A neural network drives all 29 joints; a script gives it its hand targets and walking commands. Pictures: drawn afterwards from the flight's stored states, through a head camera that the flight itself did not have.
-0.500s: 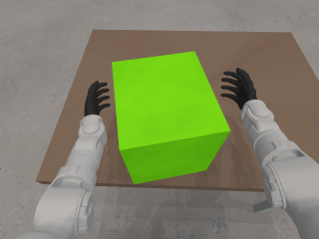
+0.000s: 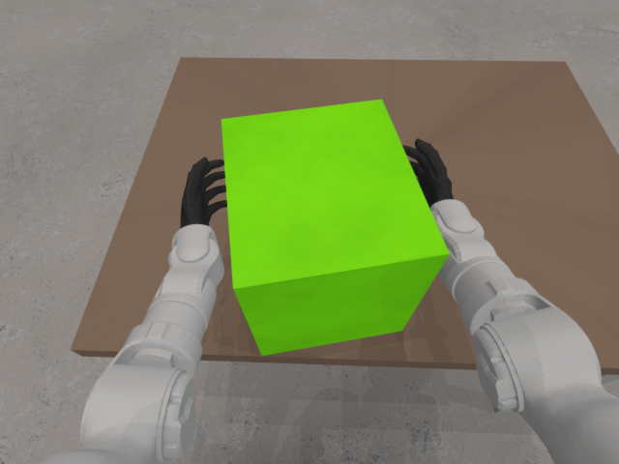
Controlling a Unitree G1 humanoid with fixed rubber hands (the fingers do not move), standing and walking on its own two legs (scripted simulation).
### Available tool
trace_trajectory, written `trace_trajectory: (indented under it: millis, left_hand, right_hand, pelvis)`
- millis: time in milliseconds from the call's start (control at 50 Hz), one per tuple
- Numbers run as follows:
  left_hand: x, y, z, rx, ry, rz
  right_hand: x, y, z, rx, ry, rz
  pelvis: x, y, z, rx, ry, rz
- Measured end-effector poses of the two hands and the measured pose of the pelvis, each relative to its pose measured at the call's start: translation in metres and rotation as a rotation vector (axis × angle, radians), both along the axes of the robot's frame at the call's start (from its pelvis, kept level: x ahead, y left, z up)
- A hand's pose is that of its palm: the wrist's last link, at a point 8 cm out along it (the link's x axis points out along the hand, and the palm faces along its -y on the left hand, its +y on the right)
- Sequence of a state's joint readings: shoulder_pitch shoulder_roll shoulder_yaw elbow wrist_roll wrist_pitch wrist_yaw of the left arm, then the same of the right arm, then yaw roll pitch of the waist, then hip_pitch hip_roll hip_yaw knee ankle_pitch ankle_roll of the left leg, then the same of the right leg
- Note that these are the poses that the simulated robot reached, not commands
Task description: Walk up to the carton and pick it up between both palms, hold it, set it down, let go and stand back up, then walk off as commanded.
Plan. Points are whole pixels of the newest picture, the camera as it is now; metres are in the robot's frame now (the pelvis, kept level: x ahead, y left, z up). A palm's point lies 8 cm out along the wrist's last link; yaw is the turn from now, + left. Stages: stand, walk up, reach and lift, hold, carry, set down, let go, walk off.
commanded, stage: reach and lift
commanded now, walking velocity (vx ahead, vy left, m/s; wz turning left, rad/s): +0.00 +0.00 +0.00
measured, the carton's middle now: (319, 233) +0.42 +0.02 +0.02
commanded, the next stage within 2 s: none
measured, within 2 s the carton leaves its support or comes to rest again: leaves its support in 1.32 s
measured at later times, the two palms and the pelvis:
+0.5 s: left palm (200, 220) +0.41 +0.18 +0.05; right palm (431, 195) +0.46 -0.13 +0.06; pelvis +0.00 +0.00 +0.00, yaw +0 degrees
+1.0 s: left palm (199, 230) +0.39 +0.18 +0.05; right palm (432, 207) +0.43 -0.12 +0.06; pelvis +0.00 -0.01 +0.00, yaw +0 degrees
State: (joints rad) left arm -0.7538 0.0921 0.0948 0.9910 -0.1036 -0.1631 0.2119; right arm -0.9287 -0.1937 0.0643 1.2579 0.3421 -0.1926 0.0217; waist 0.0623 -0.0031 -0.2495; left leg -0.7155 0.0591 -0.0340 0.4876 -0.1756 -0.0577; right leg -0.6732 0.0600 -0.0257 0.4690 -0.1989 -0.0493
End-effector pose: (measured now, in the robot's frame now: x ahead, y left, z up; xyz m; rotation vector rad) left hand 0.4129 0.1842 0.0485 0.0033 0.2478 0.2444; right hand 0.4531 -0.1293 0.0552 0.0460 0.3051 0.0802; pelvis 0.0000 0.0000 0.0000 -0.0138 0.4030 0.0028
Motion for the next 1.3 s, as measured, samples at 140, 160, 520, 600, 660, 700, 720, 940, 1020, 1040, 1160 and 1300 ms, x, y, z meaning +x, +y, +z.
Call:
trace_trajectory:
  millis: [140,160,520,600,660,700,720,940,1020,1040,1160,1300]
  left_hand:
    - [0.000,-0.001,0.000,0.000,0.001,0.015]
    - [0.000,-0.001,0.000,0.000,0.001,0.015]
    - [-0.002,-0.003,0.000,0.003,-0.005,0.037]
    - [-0.004,-0.004,0.001,-0.009,-0.015,0.058]
    - [-0.007,-0.005,0.004,-0.002,-0.023,0.059]
    - [-0.009,-0.005,0.005,-0.003,-0.024,0.064]
    - [-0.010,-0.005,0.005,-0.005,-0.022,0.067]
    - [-0.019,-0.006,0.003,-0.017,-0.006,0.068]
    - [-0.019,-0.006,0.002,-0.017,-0.004,0.068]
    - [-0.018,-0.006,0.002,-0.017,-0.004,0.068]
    - [-0.018,-0.006,0.002,-0.017,-0.004,0.068]
    - [-0.018,-0.006,0.005,-0.016,-0.024,0.069]
  right_hand:
    - [0.000,0.000,-0.001,-0.014,0.011,-0.001]
    - [0.000,0.000,-0.001,-0.016,0.011,0.000]
    - [0.002,0.005,0.005,-0.092,-0.026,0.053]
    - [0.000,0.006,0.008,-0.111,-0.040,0.057]
    - [-0.004,0.006,0.009,-0.109,-0.053,0.055]
    - [-0.007,0.006,0.010,-0.097,-0.058,0.047]
    - [-0.009,0.006,0.009,-0.092,-0.058,0.042]
    - [-0.019,0.005,0.007,-0.079,-0.042,0.030]
    - [-0.018,0.005,0.006,-0.080,-0.041,0.030]
    - [-0.018,0.005,0.006,-0.080,-0.040,0.030]
    - [-0.018,0.005,0.006,-0.080,-0.040,0.029]
    - [-0.019,0.006,0.009,-0.078,-0.060,0.024]
  pelvis:
    - [0.000,0.000,0.000,0.000,0.000,0.000]
    - [0.000,0.000,0.000,0.000,0.000,0.000]
    - [0.000,0.000,0.000,0.000,-0.001,0.000]
    - [0.001,-0.001,0.001,0.002,-0.009,0.000]
    - [0.002,-0.003,0.001,0.004,-0.022,0.001]
    - [0.002,-0.004,0.002,0.006,-0.032,0.001]
    - [0.002,-0.004,0.002,0.006,-0.037,0.001]
    - [0.002,-0.006,0.004,0.009,-0.064,0.002]
    - [0.002,-0.006,0.004,0.009,-0.064,0.002]
    - [0.002,-0.006,0.004,0.009,-0.064,0.002]
    - [0.002,-0.007,0.004,0.009,-0.064,0.002]
    - [0.002,-0.006,0.004,0.009,-0.065,0.002]
